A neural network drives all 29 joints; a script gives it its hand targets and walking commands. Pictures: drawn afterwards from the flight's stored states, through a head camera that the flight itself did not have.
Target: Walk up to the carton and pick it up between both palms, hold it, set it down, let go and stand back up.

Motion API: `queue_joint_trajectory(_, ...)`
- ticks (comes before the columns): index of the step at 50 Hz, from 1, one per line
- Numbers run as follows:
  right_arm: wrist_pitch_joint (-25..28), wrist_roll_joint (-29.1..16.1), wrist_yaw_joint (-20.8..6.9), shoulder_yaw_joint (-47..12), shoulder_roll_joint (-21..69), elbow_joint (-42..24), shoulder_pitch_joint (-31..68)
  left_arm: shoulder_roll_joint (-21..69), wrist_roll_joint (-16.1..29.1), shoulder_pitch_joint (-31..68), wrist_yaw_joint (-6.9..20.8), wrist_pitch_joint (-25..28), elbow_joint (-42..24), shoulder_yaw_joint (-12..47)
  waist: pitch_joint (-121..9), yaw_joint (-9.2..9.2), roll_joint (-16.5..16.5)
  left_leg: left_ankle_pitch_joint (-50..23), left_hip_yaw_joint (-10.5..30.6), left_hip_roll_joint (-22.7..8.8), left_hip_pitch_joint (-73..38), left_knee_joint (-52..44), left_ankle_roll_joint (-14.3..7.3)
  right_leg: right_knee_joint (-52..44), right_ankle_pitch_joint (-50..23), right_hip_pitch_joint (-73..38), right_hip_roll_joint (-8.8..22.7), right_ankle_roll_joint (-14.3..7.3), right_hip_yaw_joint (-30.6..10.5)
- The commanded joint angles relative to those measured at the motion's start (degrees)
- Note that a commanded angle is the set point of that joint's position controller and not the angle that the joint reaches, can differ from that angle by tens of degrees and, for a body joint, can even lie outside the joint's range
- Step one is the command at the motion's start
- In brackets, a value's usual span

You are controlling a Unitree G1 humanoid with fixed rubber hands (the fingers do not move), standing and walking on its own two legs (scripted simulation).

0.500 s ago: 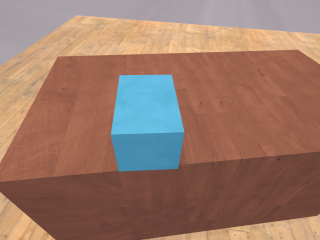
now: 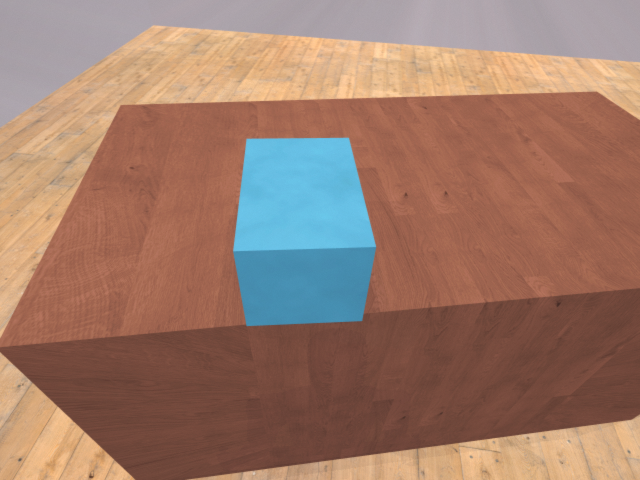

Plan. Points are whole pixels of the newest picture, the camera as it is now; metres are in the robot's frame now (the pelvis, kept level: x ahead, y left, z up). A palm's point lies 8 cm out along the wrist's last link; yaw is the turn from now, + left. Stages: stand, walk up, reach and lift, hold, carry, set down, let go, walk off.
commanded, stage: stand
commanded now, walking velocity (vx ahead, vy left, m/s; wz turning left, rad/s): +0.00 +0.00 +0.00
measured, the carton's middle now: (301, 225) +0.52 +0.03 +0.04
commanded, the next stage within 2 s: none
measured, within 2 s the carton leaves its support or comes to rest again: neither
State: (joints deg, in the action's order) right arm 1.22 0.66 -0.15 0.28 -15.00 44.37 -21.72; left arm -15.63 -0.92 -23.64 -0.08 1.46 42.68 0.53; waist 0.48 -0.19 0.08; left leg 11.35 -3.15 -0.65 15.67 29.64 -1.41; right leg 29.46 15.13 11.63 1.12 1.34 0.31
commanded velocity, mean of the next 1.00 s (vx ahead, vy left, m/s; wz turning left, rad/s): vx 0.00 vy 0.00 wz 0.00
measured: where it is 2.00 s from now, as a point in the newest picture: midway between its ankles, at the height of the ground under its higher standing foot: outside the picture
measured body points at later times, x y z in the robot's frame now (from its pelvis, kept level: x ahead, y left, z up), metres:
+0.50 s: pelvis +0.01 -0.01 +0.00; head +0.00 -0.01 +0.45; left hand +0.06 +0.25 -0.13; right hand +0.06 -0.27 -0.13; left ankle +0.05 +0.10 -0.73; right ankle +0.01 -0.13 -0.73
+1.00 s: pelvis +0.02 -0.01 +0.00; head +0.02 -0.01 +0.45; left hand +0.07 +0.25 -0.13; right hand +0.06 -0.27 -0.13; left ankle +0.05 +0.10 -0.73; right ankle +0.01 -0.14 -0.73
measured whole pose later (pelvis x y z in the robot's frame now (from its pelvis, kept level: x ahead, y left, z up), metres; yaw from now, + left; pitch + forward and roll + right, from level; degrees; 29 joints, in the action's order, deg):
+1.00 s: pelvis +0.02 -0.01 +0.00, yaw +0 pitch -2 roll +0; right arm 0.7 0.3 1.0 -0.7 -14.6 48.4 -20.5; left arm -15.2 -0.3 -20.6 -0.9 0.8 47.4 1.1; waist 1.1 -0.3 0.1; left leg 12.1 -2.3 -1.3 14.0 28.0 -0.2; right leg 27.5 15.7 9.9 0.1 0.5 -0.1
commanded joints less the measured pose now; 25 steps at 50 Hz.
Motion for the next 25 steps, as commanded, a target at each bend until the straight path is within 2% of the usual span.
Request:
queue_joint_trajectory(1, 0.73, -0.05, 0.35, 2.12, -7.59, -3.28, -1.25, -6.63, 0.08, -2.04, -0.35, 1.00, -3.38, -1.97, 5.01, -0.09, 0.88, 11.34, 8.95, -5.41, 2.04, -9.36, -0.55, -6.50, 5.01, 5.12, 3.21, -1.98, -5.02)
queue_joint_trajectory(25, 0.31, -0.21, 0.92, 1.26, -6.95, -0.87, -1.45, -6.86, 0.50, -1.39, -0.88, 0.57, -0.76, -1.55, 3.79, -0.09, 0.13, 1.85, 7.64, -5.13, -1.11, -6.86, -0.15, -7.17, -0.34, 4.44, 3.97, -2.35, -5.91)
